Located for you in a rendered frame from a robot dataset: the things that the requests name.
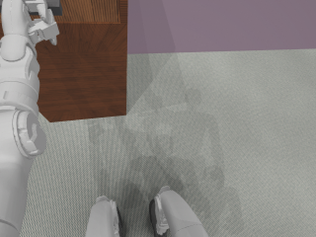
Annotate drawer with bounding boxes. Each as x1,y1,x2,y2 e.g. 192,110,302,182
0,0,119,22

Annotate robot thigh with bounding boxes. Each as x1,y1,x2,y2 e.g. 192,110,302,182
154,190,209,237
85,199,119,237

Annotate left robot thigh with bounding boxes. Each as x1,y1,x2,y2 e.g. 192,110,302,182
85,199,119,237

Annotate right robot thigh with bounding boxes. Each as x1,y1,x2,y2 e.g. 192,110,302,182
154,190,209,237

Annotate left robot hand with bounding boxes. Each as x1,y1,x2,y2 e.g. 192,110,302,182
1,0,60,47

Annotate cabinet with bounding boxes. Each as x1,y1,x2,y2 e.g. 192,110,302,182
0,0,128,122

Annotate robot left forearm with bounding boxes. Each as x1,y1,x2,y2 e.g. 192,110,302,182
0,35,40,119

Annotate robot left upper arm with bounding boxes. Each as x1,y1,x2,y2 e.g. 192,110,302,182
0,110,46,237

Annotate handle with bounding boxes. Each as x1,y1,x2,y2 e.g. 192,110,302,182
0,0,63,16

